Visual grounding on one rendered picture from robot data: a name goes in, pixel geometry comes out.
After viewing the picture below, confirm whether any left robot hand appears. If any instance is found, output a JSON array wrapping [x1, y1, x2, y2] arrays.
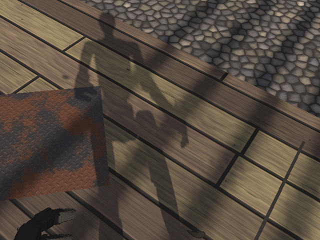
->
[[14, 207, 77, 240]]

